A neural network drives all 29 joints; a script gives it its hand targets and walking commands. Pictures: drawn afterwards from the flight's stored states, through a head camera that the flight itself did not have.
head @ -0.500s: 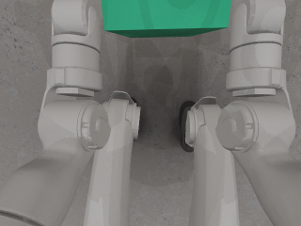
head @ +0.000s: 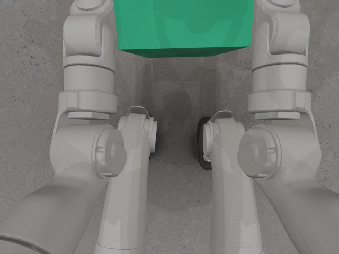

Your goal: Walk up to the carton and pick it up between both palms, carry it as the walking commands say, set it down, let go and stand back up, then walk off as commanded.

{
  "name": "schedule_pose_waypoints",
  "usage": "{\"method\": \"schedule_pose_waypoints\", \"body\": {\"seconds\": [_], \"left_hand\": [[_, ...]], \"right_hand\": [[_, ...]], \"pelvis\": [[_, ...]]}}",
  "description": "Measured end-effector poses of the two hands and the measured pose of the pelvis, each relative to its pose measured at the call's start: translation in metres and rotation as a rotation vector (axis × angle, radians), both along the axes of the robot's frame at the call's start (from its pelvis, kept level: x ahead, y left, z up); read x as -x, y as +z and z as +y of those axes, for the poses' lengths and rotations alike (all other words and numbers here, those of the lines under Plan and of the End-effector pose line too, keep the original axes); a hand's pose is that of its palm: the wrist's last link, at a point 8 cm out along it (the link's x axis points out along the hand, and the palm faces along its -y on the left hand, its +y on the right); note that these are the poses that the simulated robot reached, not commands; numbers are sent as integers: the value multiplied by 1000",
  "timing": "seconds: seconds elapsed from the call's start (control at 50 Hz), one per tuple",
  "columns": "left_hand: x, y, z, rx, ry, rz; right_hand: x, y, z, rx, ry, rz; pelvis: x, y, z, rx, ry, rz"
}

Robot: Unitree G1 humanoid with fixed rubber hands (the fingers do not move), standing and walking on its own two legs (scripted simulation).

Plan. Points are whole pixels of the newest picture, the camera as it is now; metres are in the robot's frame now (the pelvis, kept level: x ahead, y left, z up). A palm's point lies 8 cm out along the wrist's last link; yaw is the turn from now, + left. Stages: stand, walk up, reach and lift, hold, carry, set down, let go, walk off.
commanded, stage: reach and lift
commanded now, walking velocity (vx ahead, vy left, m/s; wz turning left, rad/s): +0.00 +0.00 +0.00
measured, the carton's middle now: out of the picture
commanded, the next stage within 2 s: none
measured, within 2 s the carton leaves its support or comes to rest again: neither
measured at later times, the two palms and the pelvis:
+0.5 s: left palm out of the picture +0.51 +0.15 -0.03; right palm out of the picture +0.52 -0.11 -0.03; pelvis -0.01 +0.00 +0.05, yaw +0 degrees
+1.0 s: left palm out of the picture +0.49 +0.14 +0.04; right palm out of the picture +0.50 -0.12 +0.04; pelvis +0.00 -0.01 +0.11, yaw -1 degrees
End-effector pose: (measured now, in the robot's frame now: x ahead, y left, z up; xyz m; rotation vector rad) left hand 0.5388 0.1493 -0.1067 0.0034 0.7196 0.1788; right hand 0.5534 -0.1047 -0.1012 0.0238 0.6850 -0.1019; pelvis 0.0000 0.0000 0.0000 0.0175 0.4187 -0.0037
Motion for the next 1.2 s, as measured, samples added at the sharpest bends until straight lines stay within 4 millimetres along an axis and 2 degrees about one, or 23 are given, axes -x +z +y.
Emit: {"method": "schedule_pose_waypoints", "body": {"seconds": [0.14, 0.4, 0.6, 0.92, 1.02, 1.2], "left_hand": [[4, 19, -3, -3, -15, -8], [24, 54, 2, -8, -7, 1], [29, 85, -4, 3, -13, 0], [45, 127, -13, -6, -16, -6], [50, 145, -11, -13, -16, -12], [66, 165, -6, -3, -8, 1]], "right_hand": [[6, 21, -3, 2, -12, -8], [22, 55, 2, -3, -2, 0], [32, 85, -4, 1, -16, -1], [51, 124, -14, 2, -11, -7], [52, 145, -11, 16, 4, -14], [66, 166, -6, 26, 12, 0]], "pelvis": [[1, 14, -1, 4, -3, -26], [4, 39, 2, 13, 2, -77], [7, 60, 3, 13, -2, -118], [-2, 96, -5, -2, -11, -175], [-3, 108, -8, -8, -14, -200], [-4, 129, -8, 5, 3, -235]]}}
